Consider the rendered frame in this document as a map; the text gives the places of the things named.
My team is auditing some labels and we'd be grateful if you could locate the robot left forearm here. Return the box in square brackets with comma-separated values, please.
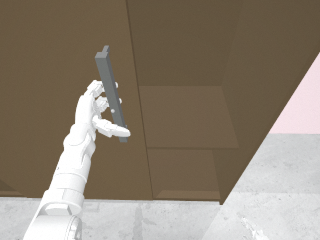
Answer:
[23, 123, 96, 240]

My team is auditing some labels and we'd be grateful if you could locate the handle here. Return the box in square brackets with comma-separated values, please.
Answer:
[95, 45, 128, 143]

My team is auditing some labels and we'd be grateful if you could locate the robot left upper arm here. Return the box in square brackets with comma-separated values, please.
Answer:
[25, 215, 82, 240]

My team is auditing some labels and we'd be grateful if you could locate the robot right hand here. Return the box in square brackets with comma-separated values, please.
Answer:
[241, 217, 270, 240]

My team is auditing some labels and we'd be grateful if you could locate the robot left hand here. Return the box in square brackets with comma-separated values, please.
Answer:
[75, 80, 131, 138]

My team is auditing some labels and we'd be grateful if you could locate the wardrobe door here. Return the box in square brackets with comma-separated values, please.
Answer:
[0, 179, 16, 191]
[0, 0, 153, 201]

